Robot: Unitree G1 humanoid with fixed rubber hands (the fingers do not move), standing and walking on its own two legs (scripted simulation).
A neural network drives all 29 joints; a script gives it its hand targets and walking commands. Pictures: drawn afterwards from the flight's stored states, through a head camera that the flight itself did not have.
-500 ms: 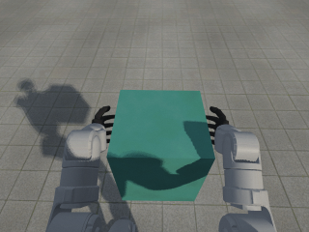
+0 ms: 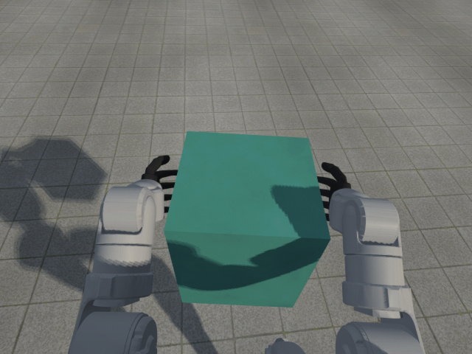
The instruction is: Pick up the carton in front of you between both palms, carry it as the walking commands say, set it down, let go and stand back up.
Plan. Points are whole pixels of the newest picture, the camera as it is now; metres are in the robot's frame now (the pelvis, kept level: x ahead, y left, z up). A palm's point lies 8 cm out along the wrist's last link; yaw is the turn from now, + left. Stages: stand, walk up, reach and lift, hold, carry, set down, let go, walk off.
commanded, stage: carry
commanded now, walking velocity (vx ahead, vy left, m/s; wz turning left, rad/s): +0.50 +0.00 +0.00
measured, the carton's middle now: (242, 223) +0.36 -0.02 +0.02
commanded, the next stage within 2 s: none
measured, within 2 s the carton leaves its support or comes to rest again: neither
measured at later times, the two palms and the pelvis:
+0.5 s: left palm (170, 109) +0.60 +0.13 +0.09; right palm (305, 105) +0.63 -0.17 +0.08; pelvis +0.31 -0.05 +0.01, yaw +3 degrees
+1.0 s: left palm (171, 63) +0.78 +0.15 +0.09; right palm (289, 66) +0.78 -0.15 +0.10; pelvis +0.52 +0.00 +0.00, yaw +0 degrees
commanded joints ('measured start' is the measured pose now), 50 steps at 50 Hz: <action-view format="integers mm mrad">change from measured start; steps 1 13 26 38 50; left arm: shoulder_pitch -702 -577 -261 34 20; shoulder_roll -1098 -1065 -1129 -944 -989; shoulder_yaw -623 -605 -749 -767 -791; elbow -169 -55 -471 -498 -481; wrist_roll -385 -350 -398 -334 -339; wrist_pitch -54 -18 -22 43 25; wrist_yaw -179 -226 -307 -314 -305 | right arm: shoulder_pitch -805 -635 -218 54 14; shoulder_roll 1125 1097 1143 972 1013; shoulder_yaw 675 641 767 792 796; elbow -187 -40 -392 -430 -432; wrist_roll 491 413 285 293 323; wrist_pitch -21 -2 -29 52 37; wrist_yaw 268 290 241 303 311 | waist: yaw -12 44 65 35 48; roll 98 143 -115 177 14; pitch -499 -462 -454 -485 -378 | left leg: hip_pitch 491 409 -280 664 249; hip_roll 278 192 99 429 239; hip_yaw -299 -33 -7 -240 -52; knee -113 180 327 18 10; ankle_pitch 449 832 -20 1289 534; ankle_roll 104 -61 -178 53 -73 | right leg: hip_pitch -116 513 881 293 520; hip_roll -9 92 -186 -4 -108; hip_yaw -28 -191 45 -87 -43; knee -72 -747 -828 -350 -646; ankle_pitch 69 390 766 -96 318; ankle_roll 13 -54 -132 72 24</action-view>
